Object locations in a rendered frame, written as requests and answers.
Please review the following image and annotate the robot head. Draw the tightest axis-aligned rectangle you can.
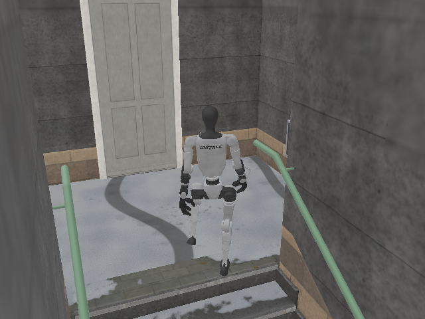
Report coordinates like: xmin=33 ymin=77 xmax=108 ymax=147
xmin=199 ymin=106 xmax=222 ymax=139

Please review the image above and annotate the right robot upper arm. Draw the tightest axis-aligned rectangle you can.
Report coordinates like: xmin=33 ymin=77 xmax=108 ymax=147
xmin=225 ymin=134 xmax=242 ymax=169

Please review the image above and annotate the robot right forearm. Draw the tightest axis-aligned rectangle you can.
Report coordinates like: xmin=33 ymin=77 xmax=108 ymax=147
xmin=235 ymin=159 xmax=246 ymax=183

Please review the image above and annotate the robot right hand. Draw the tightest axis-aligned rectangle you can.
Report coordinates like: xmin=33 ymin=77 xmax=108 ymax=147
xmin=232 ymin=180 xmax=247 ymax=193

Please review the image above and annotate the robot left hand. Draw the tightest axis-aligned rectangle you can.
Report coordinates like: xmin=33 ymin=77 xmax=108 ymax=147
xmin=179 ymin=198 xmax=195 ymax=216

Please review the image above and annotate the left robot upper arm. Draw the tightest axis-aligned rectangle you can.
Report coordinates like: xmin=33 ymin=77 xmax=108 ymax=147
xmin=183 ymin=136 xmax=197 ymax=174

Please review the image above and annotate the robot left forearm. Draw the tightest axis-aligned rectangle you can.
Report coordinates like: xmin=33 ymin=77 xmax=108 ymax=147
xmin=179 ymin=164 xmax=191 ymax=199

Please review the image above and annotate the robot left foot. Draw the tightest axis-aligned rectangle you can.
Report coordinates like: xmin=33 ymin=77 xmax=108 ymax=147
xmin=187 ymin=236 xmax=196 ymax=245

